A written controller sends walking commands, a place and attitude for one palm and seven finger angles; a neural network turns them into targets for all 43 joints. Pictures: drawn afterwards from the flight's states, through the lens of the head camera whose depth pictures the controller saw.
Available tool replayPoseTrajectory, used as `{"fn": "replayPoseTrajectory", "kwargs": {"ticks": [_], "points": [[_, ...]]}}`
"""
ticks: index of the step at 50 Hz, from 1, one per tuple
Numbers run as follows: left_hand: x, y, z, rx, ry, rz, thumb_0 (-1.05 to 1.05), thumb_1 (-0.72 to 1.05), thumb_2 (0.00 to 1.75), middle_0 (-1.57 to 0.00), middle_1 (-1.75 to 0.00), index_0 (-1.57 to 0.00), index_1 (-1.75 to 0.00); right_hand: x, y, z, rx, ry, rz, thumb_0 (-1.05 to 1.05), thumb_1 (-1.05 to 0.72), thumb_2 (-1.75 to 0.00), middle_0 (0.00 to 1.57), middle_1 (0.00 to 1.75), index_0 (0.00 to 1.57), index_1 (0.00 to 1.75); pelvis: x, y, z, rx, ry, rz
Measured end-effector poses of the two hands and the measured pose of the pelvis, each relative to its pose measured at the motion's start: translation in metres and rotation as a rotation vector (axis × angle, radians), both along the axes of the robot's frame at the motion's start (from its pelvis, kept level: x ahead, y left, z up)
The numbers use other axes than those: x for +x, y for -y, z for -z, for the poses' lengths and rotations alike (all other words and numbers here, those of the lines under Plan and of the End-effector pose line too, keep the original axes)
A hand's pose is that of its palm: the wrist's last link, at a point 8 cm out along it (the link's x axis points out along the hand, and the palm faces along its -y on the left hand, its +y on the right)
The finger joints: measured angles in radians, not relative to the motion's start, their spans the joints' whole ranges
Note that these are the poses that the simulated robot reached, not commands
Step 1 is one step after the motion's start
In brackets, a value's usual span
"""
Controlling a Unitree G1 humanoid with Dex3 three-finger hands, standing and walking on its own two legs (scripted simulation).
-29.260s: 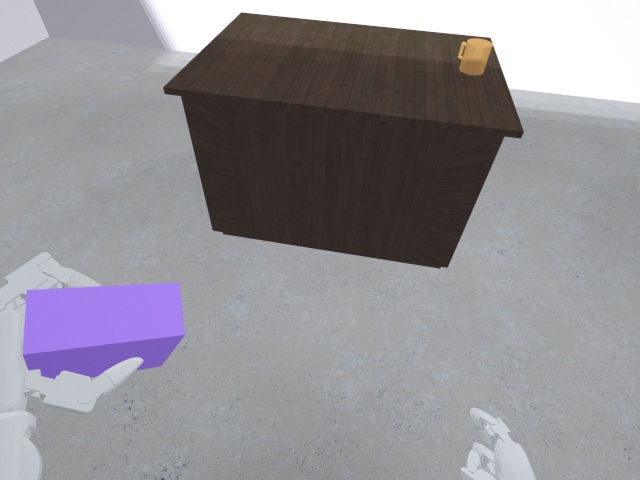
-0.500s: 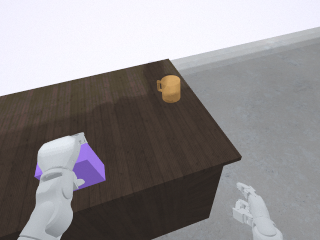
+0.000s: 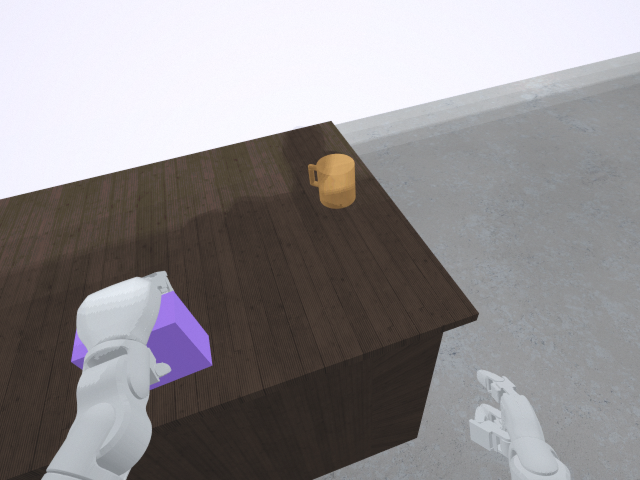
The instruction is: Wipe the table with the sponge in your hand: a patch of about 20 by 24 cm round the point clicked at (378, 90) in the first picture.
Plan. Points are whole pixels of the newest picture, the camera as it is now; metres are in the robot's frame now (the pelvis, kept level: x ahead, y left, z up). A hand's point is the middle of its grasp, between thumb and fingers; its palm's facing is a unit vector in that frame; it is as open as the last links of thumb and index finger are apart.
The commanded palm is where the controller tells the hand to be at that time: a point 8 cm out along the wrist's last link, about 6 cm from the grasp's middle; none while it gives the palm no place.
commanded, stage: move the sponge above the wiping area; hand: left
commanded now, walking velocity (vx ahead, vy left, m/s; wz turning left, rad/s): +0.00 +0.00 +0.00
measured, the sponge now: (155, 353) +0.24 +0.27 +0.03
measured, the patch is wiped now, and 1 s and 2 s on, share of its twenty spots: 0.00 0.00 0.00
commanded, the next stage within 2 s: none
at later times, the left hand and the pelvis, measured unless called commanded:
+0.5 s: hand (144, 348) +0.23 +0.27 +0.07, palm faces -0.01 -0.14 -0.99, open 9.5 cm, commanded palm +0.21 +0.26 +0.14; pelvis -0.01 +0.00 +0.00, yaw +1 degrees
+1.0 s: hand (149, 360) +0.22 +0.26 +0.06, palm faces -0.04 -0.18 -0.98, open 9.5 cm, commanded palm +0.20 +0.26 +0.15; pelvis +0.00 +0.00 +0.00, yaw +0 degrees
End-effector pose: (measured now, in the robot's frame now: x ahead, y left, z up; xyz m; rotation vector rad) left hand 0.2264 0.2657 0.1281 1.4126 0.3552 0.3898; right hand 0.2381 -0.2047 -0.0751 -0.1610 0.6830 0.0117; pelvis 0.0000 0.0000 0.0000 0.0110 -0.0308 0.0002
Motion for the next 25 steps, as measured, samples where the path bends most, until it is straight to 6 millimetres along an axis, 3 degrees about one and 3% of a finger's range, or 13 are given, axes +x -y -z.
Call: {"fn": "replayPoseTrajectory", "kwargs": {"ticks": [8,19,25], "points": [[-0.008,0.009,0.012,-0.031,-0.055,0.037,0.00,-0.45,1.04,-0.79,-1.38,-0.79,-1.38,0.006,-0.002,-0.005,-0.008,0.016,-0.017,0.01,-0.90,-0.90,0.20,0.30,0.20,0.30,0.000,0.003,0.000,0.002,0.004,0.001],[-0.014,-0.011,-0.006,0.013,0.006,-0.023,0.00,-0.45,1.04,-0.79,-1.38,-0.79,-1.37,0.006,-0.002,-0.007,-0.007,0.029,-0.019,0.01,-0.90,-0.90,0.20,0.30,0.20,0.30,-0.002,0.006,0.000,-0.001,0.017,-0.001],[-0.013,0.001,0.006,-0.025,-0.063,0.011,0.00,-0.45,1.04,-0.79,-1.38,-0.79,-1.38,0.003,-0.002,-0.004,-0.006,0.028,-0.015,0.01,-0.90,-0.90,0.20,0.30,0.20,0.30,-0.005,0.003,0.000,-0.001,0.010,-0.009]]}}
